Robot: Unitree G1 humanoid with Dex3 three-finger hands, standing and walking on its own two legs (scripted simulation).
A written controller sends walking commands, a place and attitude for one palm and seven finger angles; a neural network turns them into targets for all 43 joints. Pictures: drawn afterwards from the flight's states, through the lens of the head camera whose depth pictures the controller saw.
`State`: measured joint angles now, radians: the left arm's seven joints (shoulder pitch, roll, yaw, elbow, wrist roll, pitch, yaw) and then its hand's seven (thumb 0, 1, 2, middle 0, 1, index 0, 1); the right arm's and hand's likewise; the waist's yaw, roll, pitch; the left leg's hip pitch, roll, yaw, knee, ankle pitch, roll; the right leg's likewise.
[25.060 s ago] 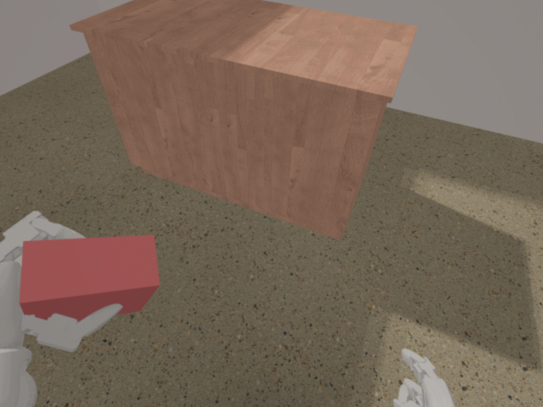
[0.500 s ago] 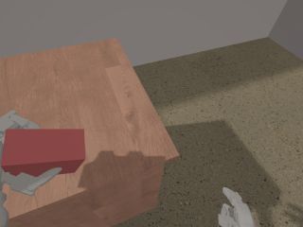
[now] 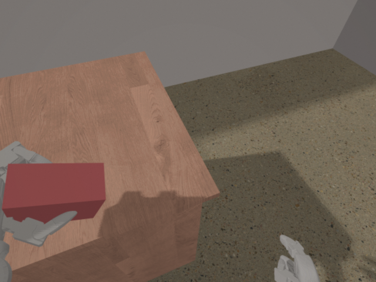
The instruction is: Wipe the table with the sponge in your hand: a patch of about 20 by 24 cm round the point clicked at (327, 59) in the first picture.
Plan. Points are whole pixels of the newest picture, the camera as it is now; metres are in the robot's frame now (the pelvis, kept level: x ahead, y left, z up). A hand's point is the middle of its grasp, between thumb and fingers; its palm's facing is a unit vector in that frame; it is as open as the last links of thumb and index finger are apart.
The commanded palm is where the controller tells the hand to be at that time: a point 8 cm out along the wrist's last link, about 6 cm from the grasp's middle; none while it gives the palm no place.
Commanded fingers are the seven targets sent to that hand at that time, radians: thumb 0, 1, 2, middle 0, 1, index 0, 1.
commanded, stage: shuffle to correct the standing spot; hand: left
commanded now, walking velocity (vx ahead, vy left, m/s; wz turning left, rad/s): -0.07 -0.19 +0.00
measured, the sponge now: (71, 194) +0.23 +0.20 +0.14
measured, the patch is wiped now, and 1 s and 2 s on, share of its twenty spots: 0.00 0.00 0.00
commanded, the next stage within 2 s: come to a stop and stand still in 0.64 s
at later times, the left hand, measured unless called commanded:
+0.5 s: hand (37, 193) +0.22 +0.24 +0.16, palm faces +0.33 -0.85 -0.41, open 9.9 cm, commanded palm +0.16 +0.28 +0.18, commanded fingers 0.00 0.10 1.30 -1.20 -1.60 -1.20 -1.60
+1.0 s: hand (29, 194) +0.21 +0.25 +0.16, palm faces +0.32 -0.85 -0.42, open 9.9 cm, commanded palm +0.14 +0.29 +0.18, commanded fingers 0.00 0.10 1.30 -1.20 -1.60 -1.20 -1.60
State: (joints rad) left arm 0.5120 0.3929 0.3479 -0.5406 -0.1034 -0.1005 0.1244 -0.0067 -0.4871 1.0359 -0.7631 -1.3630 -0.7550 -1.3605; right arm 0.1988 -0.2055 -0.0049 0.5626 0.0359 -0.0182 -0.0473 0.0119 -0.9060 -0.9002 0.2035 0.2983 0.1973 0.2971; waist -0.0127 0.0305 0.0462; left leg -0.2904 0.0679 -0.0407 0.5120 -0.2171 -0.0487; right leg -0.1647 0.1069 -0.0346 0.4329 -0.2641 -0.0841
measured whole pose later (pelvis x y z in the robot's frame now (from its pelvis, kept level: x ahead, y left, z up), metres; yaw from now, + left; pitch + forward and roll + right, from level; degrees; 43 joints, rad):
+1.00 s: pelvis -0.03 +0.01 +0.00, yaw -2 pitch -1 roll -1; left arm 0.39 0.37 0.39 -0.45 -0.06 -0.18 0.06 -0.01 -0.49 1.04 -0.76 -1.36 -0.75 -1.36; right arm 0.20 -0.26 -0.04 0.54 0.03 -0.13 0.00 0.01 -0.91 -0.90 0.20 0.30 0.20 0.30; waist 0.00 0.02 0.08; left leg -0.33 0.06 0.03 0.54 -0.20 -0.02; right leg -0.24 0.08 0.00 0.53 -0.27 -0.06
